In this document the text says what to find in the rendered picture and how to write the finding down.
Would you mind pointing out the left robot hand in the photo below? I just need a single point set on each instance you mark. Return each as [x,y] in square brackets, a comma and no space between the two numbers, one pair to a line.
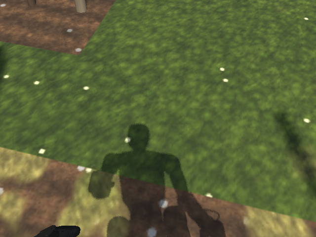
[60,231]

